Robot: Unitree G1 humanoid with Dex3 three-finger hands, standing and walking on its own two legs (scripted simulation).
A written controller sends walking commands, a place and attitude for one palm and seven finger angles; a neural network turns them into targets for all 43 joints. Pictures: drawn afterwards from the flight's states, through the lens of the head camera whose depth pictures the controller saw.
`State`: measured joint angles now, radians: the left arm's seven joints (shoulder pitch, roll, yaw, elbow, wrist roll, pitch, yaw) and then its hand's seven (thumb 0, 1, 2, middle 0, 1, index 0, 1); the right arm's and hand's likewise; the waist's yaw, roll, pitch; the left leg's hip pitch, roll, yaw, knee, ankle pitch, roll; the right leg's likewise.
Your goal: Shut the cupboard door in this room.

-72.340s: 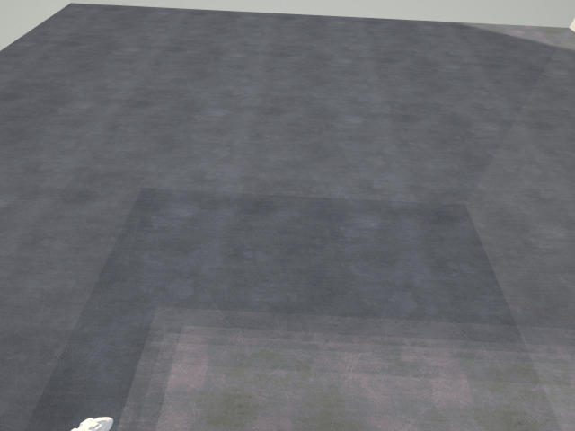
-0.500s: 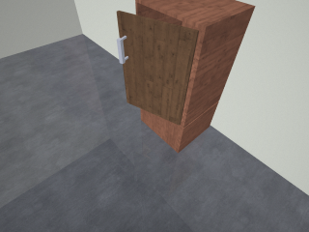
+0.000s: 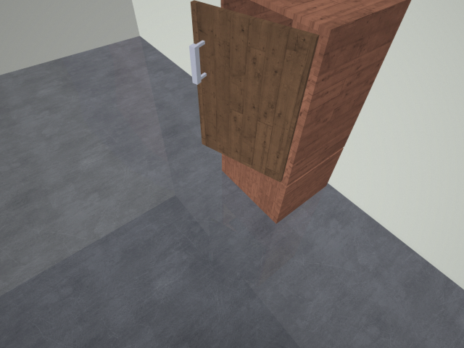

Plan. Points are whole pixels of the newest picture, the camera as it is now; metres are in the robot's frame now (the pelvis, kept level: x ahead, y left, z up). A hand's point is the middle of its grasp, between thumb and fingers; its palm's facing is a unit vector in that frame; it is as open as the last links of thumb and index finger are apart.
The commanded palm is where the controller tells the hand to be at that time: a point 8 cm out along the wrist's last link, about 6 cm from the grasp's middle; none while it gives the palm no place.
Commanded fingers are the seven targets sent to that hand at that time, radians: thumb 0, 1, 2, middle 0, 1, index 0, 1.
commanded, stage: walk to a spot facing it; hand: left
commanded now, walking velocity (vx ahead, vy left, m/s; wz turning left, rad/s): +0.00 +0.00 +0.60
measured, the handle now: (199, 62) +0.96 +0.15 -0.01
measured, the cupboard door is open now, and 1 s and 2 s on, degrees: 18 18 18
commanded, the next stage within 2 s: none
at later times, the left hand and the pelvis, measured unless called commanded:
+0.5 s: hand out of the picture +0.05 +0.21 -0.15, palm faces +0.27 -0.92 -0.30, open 7.4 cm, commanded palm none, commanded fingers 0.00 0.90 0.90 -0.20 -0.30 -0.20 -0.30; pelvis -0.01 -0.03 +0.00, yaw +16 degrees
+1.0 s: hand out of the picture -0.09 +0.17 -0.17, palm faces +0.59 -0.75 -0.30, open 7.4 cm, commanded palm none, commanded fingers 0.00 0.90 0.90 -0.20 -0.30 -0.20 -0.30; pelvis +0.00 -0.05 -0.01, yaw +36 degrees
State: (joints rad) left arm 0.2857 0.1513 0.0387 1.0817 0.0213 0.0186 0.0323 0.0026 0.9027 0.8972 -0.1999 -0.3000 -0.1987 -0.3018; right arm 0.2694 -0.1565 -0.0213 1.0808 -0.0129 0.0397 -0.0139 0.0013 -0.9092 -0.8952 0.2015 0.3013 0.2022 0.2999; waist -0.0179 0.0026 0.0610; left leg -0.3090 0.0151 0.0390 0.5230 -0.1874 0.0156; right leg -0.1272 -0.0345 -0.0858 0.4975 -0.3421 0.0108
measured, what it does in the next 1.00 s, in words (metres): steps on the spot, turning left: right foot, then left foot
